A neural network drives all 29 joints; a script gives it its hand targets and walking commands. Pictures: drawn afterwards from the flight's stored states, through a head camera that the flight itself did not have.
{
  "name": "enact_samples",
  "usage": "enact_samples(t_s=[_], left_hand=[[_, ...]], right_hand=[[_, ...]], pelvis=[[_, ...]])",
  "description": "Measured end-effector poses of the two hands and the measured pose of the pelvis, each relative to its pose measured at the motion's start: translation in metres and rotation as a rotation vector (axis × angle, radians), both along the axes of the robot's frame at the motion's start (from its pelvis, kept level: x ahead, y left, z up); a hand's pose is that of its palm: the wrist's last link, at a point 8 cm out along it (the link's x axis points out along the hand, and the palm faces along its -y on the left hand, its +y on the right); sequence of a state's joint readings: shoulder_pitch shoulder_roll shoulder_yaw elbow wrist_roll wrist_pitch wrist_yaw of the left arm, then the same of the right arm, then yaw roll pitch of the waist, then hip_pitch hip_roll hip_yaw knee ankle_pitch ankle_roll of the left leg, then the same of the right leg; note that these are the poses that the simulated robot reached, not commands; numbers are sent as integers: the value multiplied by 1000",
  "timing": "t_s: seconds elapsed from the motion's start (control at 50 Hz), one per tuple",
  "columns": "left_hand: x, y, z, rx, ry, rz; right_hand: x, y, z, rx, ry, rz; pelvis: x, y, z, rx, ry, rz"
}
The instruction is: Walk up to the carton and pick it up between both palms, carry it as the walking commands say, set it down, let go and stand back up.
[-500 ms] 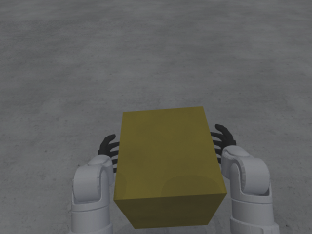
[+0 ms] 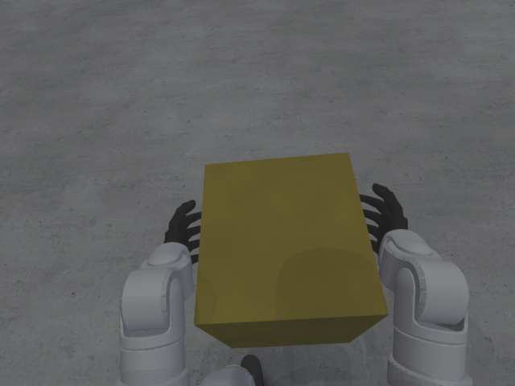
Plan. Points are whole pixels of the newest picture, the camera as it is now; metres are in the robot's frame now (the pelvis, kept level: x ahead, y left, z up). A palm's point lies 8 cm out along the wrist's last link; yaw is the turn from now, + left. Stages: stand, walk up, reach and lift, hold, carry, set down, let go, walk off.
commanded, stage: carry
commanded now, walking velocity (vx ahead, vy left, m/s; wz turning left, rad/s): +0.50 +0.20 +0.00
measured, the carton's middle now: (283, 261) +0.29 +0.00 +0.02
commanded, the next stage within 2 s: none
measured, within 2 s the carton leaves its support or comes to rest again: neither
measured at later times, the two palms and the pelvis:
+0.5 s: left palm (182, 96) +0.62 +0.20 +0.09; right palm (321, 85) +0.64 -0.08 +0.09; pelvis +0.36 +0.06 +0.01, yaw +1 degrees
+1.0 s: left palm (171, 30) +0.98 +0.31 +0.07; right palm (270, 18) +0.98 +0.02 +0.08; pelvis +0.71 +0.18 +0.02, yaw -3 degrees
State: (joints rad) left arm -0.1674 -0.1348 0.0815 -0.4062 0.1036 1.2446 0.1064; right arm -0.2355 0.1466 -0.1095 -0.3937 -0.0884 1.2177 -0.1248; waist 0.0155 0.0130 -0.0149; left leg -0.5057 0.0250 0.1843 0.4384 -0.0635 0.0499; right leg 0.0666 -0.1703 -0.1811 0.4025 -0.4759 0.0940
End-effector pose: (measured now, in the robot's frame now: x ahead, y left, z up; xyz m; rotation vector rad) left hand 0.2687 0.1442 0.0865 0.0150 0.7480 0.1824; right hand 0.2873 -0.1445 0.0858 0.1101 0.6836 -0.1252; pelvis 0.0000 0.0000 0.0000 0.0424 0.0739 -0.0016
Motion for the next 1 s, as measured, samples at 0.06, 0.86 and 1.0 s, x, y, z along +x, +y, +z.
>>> enact_samples(t_s=[0.06, 0.86, 1.0], left_hand=[[52, 19, -11, -22, 18, -8], [626, 159, -14, -52, 78, -21], [710, 168, -20, -49, 149, -68]], right_hand=[[45, 18, -9, -21, 19, -11], [617, 159, -3, -53, 71, -23], [692, 168, -9, -51, 143, -60]], pelvis=[[44, 21, -5, 6, -9, -11], [619, 163, 5, -14, -9, -32], [706, 183, 22, -37, 12, -49]])
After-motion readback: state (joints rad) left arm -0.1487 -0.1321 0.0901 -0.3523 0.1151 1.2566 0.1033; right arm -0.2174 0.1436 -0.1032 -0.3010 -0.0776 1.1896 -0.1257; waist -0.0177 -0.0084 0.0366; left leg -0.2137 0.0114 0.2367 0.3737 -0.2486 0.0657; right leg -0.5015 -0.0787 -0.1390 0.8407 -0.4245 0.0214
